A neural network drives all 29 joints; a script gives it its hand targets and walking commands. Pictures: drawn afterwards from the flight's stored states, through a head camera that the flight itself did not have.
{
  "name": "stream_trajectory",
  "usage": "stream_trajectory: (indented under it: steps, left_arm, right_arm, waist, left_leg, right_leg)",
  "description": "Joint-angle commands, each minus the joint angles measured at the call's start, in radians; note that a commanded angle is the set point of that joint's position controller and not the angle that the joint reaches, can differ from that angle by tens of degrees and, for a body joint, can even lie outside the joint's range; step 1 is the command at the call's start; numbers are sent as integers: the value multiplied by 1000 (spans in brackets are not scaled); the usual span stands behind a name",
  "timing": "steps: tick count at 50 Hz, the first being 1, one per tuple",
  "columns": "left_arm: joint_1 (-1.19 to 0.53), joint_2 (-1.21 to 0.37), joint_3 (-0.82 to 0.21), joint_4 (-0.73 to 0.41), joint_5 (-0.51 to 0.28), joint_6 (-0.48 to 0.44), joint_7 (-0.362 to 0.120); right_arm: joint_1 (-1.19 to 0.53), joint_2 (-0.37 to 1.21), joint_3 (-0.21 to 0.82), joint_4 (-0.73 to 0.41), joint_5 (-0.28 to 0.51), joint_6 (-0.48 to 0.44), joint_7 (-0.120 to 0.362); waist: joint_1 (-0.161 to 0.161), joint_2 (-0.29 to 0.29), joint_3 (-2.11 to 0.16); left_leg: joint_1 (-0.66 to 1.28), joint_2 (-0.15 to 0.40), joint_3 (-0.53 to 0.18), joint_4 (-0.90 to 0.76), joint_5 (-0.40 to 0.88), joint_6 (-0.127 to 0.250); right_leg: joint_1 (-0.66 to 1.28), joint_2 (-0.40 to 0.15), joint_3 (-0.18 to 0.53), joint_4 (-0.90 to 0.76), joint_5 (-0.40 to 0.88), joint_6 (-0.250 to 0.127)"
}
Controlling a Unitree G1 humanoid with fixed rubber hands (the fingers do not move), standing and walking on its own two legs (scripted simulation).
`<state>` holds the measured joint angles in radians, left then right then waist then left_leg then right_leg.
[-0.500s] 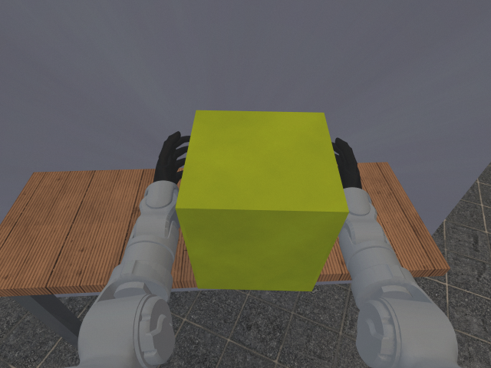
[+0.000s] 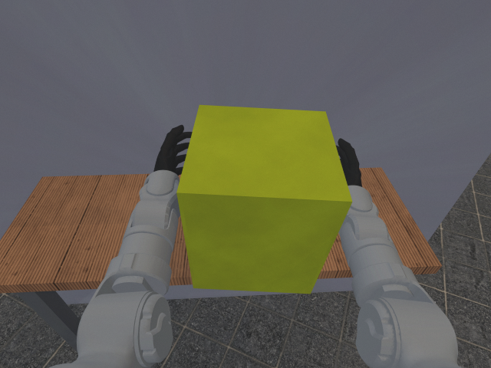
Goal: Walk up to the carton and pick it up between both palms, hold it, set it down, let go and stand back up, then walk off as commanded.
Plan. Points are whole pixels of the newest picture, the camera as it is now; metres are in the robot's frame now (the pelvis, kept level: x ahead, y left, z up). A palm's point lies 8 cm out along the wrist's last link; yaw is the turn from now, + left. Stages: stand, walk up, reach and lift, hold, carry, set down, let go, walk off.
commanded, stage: reach and lift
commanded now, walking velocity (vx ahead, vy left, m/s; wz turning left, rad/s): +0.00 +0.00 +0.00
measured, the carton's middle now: (257, 203) +0.39 -0.01 +0.11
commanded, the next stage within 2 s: hold in 2.00 s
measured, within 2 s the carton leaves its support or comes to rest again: neither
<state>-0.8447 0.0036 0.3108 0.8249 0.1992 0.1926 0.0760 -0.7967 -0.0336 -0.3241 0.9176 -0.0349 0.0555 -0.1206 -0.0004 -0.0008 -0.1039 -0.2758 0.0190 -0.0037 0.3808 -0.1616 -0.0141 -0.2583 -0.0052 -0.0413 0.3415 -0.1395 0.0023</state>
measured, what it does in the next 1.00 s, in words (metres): stands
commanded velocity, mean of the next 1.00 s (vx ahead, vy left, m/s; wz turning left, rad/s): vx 0.00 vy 0.00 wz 0.00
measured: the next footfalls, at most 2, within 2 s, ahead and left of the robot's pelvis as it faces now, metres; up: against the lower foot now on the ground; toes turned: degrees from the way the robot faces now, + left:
none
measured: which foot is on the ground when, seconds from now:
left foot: down 0.00-1.00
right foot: down 0.00-1.00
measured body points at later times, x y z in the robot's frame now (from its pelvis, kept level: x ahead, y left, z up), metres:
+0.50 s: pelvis -0.01 +0.00 +0.00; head -0.04 +0.01 +0.45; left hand +0.41 +0.16 +0.20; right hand +0.41 -0.15 +0.17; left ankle +0.02 +0.12 -0.75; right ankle +0.02 -0.12 -0.75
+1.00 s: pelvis -0.01 +0.00 +0.00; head -0.04 +0.01 +0.45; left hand +0.40 +0.16 +0.23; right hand +0.41 -0.14 +0.20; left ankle +0.02 +0.12 -0.75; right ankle +0.02 -0.12 -0.75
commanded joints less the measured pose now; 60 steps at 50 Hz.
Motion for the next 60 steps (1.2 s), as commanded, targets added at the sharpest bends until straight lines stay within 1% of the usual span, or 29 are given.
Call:
stream_trajectory:
  steps: [1,3,6,7,9,11,12,13,16,19,20,22,24,25,26,29,33,36,40,42,45,46,49,50,53,54,56,58,60]
  left_arm:
    - [-679,-605,-351,-158,-94,44,-118]
    - [-620,-584,-325,-163,-69,85,-130]
    - [-640,-589,-361,-246,-95,107,-143]
    - [-655,-606,-393,-280,-118,111,-144]
    - [-658,-605,-421,-326,-129,129,-144]
    - [-633,-617,-434,-322,-127,158,-141]
    - [-613,-614,-423,-302,-119,179,-145]
    - [-595,-616,-422,-295,-121,196,-146]
    - [-585,-562,-327,-217,-68,247,-169]
    - [-640,-571,-339,-285,-82,264,-167]
    - [-682,-602,-378,-312,-118,262,-164]
    - [-698,-642,-444,-375,-159,267,-142]
    - [-708,-645,-472,-396,-175,279,-126]
    - [-689,-639,-460,-375,-168,294,-122]
    - [-674,-639,-462,-375,-169,307,-124]
    - [-653,-617,-425,-381,-152,339,-131]
    - [-675,-604,-421,-428,-158,374,-142]
    - [-697,-623,-485,-505,-201,383,-134]
    - [-669,-613,-509,-512,-214,409,-143]
    - [-652,-598,-474,-485,-195,430,-146]
    - [-702,-606,-483,-531,-198,448,-145]
    - [-675,-591,-475,-513,-200,457,-150]
    - [-716,-590,-503,-556,-222,465,-147]
    - [-727,-597,-516,-580,-238,464,-145]
    - [-728,-599,-515,-559,-226,485,-142]
    - [-735,-571,-477,-536,-212,484,-147]
    - [-722,-564,-475,-545,-219,494,-148]
    - [-729,-573,-481,-565,-225,500,-150]
    - [-759,-579,-496,-579,-231,500,-145]
  right_arm:
    - [-951,631,461,-315,80,-37,107]
    - [-963,609,488,-352,104,-17,95]
    - [-955,609,515,-404,127,6,75]
    - [-997,619,546,-472,147,3,67]
    - [-970,607,556,-454,164,25,62]
    - [-975,587,556,-458,182,40,63]
    - [-987,576,569,-469,195,52,60]
    - [-992,561,547,-476,192,55,57]
    - [-952,519,471,-368,150,99,55]
    - [-998,539,489,-394,171,108,60]
    - [-1054,553,500,-459,178,102,59]
    - [-1103,577,557,-528,219,105,60]
    - [-1108,577,579,-548,242,124,59]
    - [-1094,577,583,-513,253,141,60]
    - [-1112,578,587,-561,259,143,57]
    - [-1096,580,608,-561,283,171,43]
    - [-1042,562,593,-542,291,218,33]
    - [-1081,578,632,-627,333,231,21]
    - [-1101,584,660,-694,361,260,0]
    - [-1061,550,632,-650,364,288,-4]
    - [-1075,546,621,-621,364,310,2]
    - [-1066,546,621,-636,368,319,-5]
    - [-1091,550,630,-669,388,333,-11]
    - [-1121,561,650,-720,403,333,-10]
    - [-1117,546,635,-691,404,355,-11]
    - [-1122,556,627,-671,398,363,-12]
    - [-1123,552,630,-680,400,368,-13]
    - [-1135,551,633,-705,407,375,-16]
    - [-1114,539,616,-658,411,389,-14]
  waist:
    - [15,-74,-515]
    - [25,-99,-485]
    - [-4,-96,-504]
    - [-4,-94,-561]
    - [-11,-64,-552]
    - [-18,-48,-534]
    - [-4,-47,-496]
    - [-22,-39,-473]
    - [-34,-70,-294]
    - [-15,-62,-319]
    - [-31,-50,-384]
    - [-24,-39,-489]
    - [-32,-39,-514]
    - [-24,-42,-468]
    - [-26,-51,-496]
    - [-17,-64,-459]
    - [-48,-59,-424]
    - [-58,-41,-539]
    - [-65,-45,-543]
    - [-73,-35,-476]
    - [-78,-14,-486]
    - [-81,-45,-480]
    - [-93,-20,-526]
    - [-86,-34,-565]
    - [-95,2,-525]
    - [-80,-33,-494]
    - [-76,-28,-511]
    - [-81,-40,-534]
    - [-98,-9,-509]
  left_leg:
    - [231,-49,47,-41,211,3]
    - [230,-53,44,-41,207,8]
    - [251,-59,30,-34,240,3]
    - [260,-60,24,-20,265,2]
    - [289,-61,20,-7,307,-11]
    - [307,-53,10,-9,304,-18]
    - [312,-55,11,-10,298,-11]
    - [302,-55,11,-12,275,-13]
    - [256,-56,19,-61,107,17]
    - [257,-54,24,-67,98,24]
    - [264,-55,20,-55,114,23]
    - [286,-57,14,-23,207,10]
    - [297,-56,7,-14,223,5]
    - [287,-61,7,-22,210,10]
    - [284,-63,5,-17,207,14]
    - [273,-69,12,-19,178,29]
    - [267,-68,6,-33,146,29]
    - [303,-70,7,-3,233,18]
    - [281,-78,-5,6,238,17]
    - [292,-72,-6,-8,210,16]
    - [286,-68,-2,-20,187,12]
    - [280,-71,0,-18,183,18]
    - [276,-77,-2,-4,200,12]
    - [277,-75,-7,-3,211,13]
    - [278,-73,-8,-9,196,8]
    - [259,-75,-3,-15,146,18]
    - [252,-76,3,-19,147,23]
    - [250,-75,2,-15,160,21]
    - [253,-67,-11,-19,173,7]
  right_leg:
    - [364,55,-16,-40,295,35]
    - [391,56,-9,-39,316,43]
    - [426,58,-11,-21,383,50]
    - [439,60,-3,-15,411,49]
    - [413,66,-12,-16,410,45]
    - [383,77,-20,-27,343,33]
    - [373,73,-17,-38,328,32]
    - [363,74,-16,-40,307,29]
    - [318,65,-16,-78,106,30]
    - [311,68,-12,-81,67,30]
    - [312,72,-11,-70,82,30]
    - [328,83,-14,-53,164,24]
    - [320,83,-16,-51,173,22]
    - [307,81,-17,-63,150,22]
    - [321,80,-13,-55,170,24]
    - [327,70,4,-63,170,35]
    - [317,73,-2,-64,129,35]
    - [351,80,1,-46,224,34]
    - [382,79,10,-32,290,43]
    - [346,83,8,-53,220,40]
    - [324,85,4,-57,163,32]
    - [338,84,11,-61,178,37]
    - [350,83,16,-51,210,36]
    - [365,85,16,-46,227,41]
    - [337,85,18,-50,202,33]
    - [328,78,20,-58,159,42]
    - [335,78,24,-52,172,39]
    - [349,82,22,-50,186,41]
    - [340,85,19,-46,188,33]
